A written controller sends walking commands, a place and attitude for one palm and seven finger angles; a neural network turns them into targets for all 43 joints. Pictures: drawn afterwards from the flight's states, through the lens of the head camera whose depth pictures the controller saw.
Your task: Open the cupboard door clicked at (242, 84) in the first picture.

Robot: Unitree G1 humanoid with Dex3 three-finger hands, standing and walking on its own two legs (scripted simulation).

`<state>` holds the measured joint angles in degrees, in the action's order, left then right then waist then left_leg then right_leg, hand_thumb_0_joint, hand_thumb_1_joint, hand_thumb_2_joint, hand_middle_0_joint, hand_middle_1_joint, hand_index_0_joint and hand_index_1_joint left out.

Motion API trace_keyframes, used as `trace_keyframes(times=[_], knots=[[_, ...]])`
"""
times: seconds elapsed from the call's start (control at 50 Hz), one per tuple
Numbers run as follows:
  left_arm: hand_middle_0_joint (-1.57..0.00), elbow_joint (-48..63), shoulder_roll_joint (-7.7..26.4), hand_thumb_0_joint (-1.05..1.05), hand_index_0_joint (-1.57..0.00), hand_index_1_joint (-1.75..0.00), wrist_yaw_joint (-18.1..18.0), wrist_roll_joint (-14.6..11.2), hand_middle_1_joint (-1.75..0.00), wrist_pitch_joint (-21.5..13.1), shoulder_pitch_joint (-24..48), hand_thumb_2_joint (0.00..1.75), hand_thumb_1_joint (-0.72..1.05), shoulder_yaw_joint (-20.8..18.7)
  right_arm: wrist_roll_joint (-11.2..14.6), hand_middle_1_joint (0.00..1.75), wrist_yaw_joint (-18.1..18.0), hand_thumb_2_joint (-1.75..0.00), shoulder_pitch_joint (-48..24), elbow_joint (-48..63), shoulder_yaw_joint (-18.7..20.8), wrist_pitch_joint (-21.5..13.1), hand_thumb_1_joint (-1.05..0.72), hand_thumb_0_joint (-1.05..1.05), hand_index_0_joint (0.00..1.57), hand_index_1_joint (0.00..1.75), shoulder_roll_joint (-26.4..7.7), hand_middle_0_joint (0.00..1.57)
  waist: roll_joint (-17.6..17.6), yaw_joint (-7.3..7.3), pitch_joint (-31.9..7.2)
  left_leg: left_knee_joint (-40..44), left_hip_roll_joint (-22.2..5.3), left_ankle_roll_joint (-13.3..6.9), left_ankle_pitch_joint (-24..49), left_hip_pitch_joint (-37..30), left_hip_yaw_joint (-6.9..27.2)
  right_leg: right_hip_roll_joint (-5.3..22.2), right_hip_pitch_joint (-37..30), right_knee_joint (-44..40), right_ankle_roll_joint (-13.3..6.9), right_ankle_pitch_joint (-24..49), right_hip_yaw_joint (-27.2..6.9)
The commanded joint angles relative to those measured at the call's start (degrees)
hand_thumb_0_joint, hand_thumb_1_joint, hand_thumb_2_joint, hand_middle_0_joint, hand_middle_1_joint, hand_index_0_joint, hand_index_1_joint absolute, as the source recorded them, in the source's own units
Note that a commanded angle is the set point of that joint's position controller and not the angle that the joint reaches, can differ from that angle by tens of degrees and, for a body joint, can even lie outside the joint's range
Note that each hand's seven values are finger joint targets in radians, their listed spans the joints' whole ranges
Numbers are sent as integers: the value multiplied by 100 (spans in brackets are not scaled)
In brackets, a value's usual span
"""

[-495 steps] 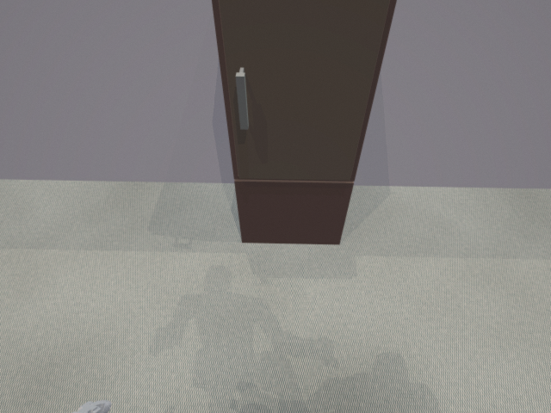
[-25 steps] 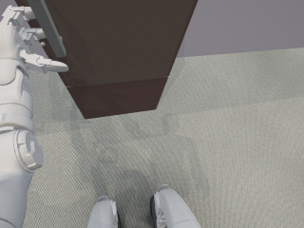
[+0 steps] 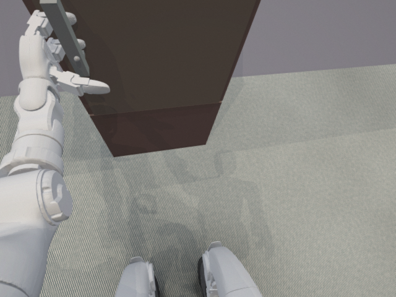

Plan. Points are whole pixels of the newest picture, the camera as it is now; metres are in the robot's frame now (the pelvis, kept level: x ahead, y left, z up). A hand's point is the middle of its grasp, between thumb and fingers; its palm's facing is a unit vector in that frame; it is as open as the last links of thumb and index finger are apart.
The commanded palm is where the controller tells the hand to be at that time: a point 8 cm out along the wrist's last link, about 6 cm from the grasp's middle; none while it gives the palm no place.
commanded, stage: slide the fingers in behind the handle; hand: left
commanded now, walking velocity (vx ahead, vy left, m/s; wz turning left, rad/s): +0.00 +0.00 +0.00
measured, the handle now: (69, 33) +0.61 +0.17 +0.07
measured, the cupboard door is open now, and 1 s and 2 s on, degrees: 0 1 7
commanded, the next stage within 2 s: close the thumb around the handle in 0.74 s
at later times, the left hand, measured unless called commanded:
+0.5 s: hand (84, 59) +0.55 +0.14 +0.07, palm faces +0.06 -1.00 -0.02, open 14.1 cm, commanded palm +0.53 +0.18 +0.07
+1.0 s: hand (84, 61) +0.55 +0.14 +0.07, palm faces +0.05 -1.00 -0.02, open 13.5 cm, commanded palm +0.52 +0.18 +0.07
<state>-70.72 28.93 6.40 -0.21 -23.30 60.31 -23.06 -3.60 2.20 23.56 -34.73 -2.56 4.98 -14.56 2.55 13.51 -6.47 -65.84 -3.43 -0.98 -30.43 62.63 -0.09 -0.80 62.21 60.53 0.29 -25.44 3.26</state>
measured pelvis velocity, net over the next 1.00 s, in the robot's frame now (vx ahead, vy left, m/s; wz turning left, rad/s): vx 0.00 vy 0.00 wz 0.01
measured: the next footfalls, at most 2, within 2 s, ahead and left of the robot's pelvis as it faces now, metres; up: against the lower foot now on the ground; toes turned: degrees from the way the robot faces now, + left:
none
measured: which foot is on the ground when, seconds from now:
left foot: down 0.00-1.00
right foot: down 0.00-1.00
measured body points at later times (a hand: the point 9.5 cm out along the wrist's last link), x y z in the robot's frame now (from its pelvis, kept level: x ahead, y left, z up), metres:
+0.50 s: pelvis +0.00 +0.00 +0.00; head +0.16 +0.02 +0.42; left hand +0.54 +0.20 +0.07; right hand -0.03 -0.26 -0.11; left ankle -0.01 +0.10 -0.65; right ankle +0.02 -0.13 -0.65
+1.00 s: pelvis +0.00 +0.00 +0.00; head +0.16 +0.02 +0.42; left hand +0.54 +0.20 +0.07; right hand -0.02 -0.26 -0.11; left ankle -0.01 +0.10 -0.65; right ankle +0.02 -0.13 -0.65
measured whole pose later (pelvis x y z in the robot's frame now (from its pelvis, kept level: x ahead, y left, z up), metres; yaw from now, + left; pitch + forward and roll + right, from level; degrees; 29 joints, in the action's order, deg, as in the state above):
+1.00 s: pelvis +0.00 +0.00 +0.00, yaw +1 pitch +27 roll -3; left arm -70.8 25.1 3.2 -1.1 -25.0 59.5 -20.2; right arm -3.9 2.7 23.5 -36.2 -1.7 4.4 -14.4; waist 2.7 12.5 -6.8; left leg -65.2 -2.9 -0.9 -30.4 61.5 0.2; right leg -0.4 61.1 60.4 0.2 -25.9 3.4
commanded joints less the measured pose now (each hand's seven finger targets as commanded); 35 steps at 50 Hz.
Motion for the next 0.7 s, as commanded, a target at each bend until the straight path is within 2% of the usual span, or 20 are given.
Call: trace_keyframes(times=[0.0,0.04,0.08,0.12,0.14,0.18,0.22,0.26,0.28,0.3,0.32,0.38,0.42,0.44,0.46,0.48,0.54,0.58,0.66,0.68], knots=[[-30,1149,1203,0,-30,-120,-45,-49,-120,-377,2686,30,-50,-19,19,30,-53,-90,1283,99,383,-36,-90,0,20,30,-1083,20,740,107,-3064,587,187,-32,2851,-2295,321,-212,-1471,-537,-111,2180,-77],[-30,1149,1190,0,-30,-120,-63,-56,-120,-364,2638,30,-50,-56,10,30,-48,-90,1295,88,394,-40,-90,0,20,30,-1074,20,800,63,-3108,582,195,-25,2882,-2330,307,-214,-1498,-540,-120,2205,-77],[-30,1245,1012,0,-30,-120,-68,-85,-120,-404,2746,30,-50,69,1,30,-46,-90,1302,97,396,-56,-90,0,20,30,-1062,20,766,118,-3168,576,194,-32,2944,-2406,339,-217,-1450,-521,-125,2234,-66],[-30,1296,1132,0,-30,-120,-97,-98,-120,-441,2747,30,-50,-49,-9,30,-36,-90,1311,64,406,-63,-90,0,20,30,-1070,20,804,61,-3243,564,196,-14,2957,-2407,330,-220,-1536,-518,-124,2271,-78],[-30,1239,1109,0,-30,-120,-110,-87,-120,-442,2631,30,-50,-51,-10,30,-30,-90,1308,75,407,-65,-90,0,20,30,-1065,20,690,50,-3254,572,204,-19,2932,-2353,323,-219,-1605,-519,-123,2285,-74],[-30,1398,989,0,-30,-120,-128,-73,-120,-500,2713,30,-50,53,-15,30,-19,-90,1314,74,418,-69,-90,0,20,30,-1044,20,817,48,-3291,580,206,-15,3010,-2458,327,-214,-1587,-501,-141,2336,-72],[-30,1309,735,0,-30,-120,-167,-71,-120,-477,2671,30,-50,217,-12,30,-1,-90,1302,29,435,-64,-90,0,20,30,-1032,20,841,99,-3179,583,184,10,3052,-2573,341,-212,-1374,-528,-126,2247,-29],[-30,1072,664,0,-30,-120,-205,-79,-120,-408,2662,30,-50,253,-8,30,0,-90,1281,11,428,-67,-90,0,20,30,-1045,20,620,150,-2899,611,203,-15,2705,-2298,314,-214,-1361,-583,-116,2036,-33],[-30,1161,805,0,-30,-120,-246,-83,-120,-437,2823,30,-50,144,-21,30,-19,-90,1325,-2,420,-74,-90,0,20,30,-1059,20,626,147,-2953,621,198,-23,2759,-2340,344,-218,-1389,-550,-131,2080,-33],[-30,1293,707,0,-30,-120,-280,-48,-120,-472,2910,30,-50,250,-24,30,-11,-90,1306,18,434,-84,-90,0,20,30,-1051,20,805,132,-3137,613,211,-4,2831,-2467,352,-200,-1329,-538,-125,2076,-41],[-30,1135,495,0,-30,-120,-298,-13,-120,-455,2877,30,-50,407,-26,30,1,-90,1292,-26,435,-98,-90,0,20,30,-1025,20,822,183,-3027,588,207,3,2811,-2481,346,-197,-1190,-542,-123,2021,-25],[-30,1051,731,0,-30,-120,-332,12,-120,-484,2833,30,-50,245,-49,30,-1,-90,1342,-50,427,-103,-90,0,20,30,-1074,20,662,179,-2991,578,214,-25,2780,-2365,355,-206,-1287,-538,-136,2057,-42],[-30,1247,755,0,-30,-120,-296,13,-120,-536,2890,30,-50,238,-48,30,6,-90,1320,-26,439,-108,-90,0,20,30,-1055,20,809,115,-3229,569,223,-4,2882,-2469,344,-192,-1389,-515,-140,2151,-57],[-30,1340,636,0,-30,-120,-273,-15,-120,-555,2873,30,-50,311,-51,30,12,-90,1313,-17,450,-109,-90,0,20,30,-1045,20,836,129,-3365,561,218,3,3018,-2595,356,-200,-1409,-499,-140,2248,-46],[-30,1285,679,0,-30,-120,-264,-31,-120,-551,2737,30,-50,247,-45,30,16,-90,1296,-15,452,-103,-90,0,20,30,-1044,20,814,64,-3310,565,217,14,3003,-2573,347,-206,-1431,-507,-147,2230,-40],[-30,1266,594,0,-30,-120,-246,-61,-120,-554,2741,30,-50,322,-39,30,20,-90,1305,-9,444,-105,-90,0,20,30,-1045,20,883,102,-3258,573,213,13,3064,-2631,357,-212,-1355,-504,-157,2245,-33],[-30,1260,727,0,-30,-120,-266,-66,-120,-537,2706,30,-50,199,-26,30,9,-90,1294,-15,454,-84,-90,0,20,30,-1062,20,665,84,-3194,593,212,-2,2912,-2464,343,-212,-1472,-528,-133,2214,-43],[-30,1422,557,0,-30,-120,-261,-97,-120,-576,2765,30,-50,313,-34,30,16,-90,1274,21,454,-99,-90,0,20,30,-1036,20,870,75,-3263,588,221,5,3028,-2594,340,-211,-1424,-511,-150,2275,-42],[-30,1353,553,0,-30,-120,-295,-73,-120,-579,2742,30,-50,327,-33,30,25,-90,1281,-25,460,-93,-90,0,20,30,-1040,20,719,84,-3130,635,207,15,2964,-2569,364,-216,-1430,-548,-140,2198,-22],[-30,1463,565,0,-30,-120,-305,-82,-120,-622,2752,30,-50,302,-42,30,20,-90,1296,-10,468,-97,-90,0,20,30,-1042,20,804,58,-3267,612,216,10,3082,-2662,355,-218,-1464,-522,-153,2290,-36]])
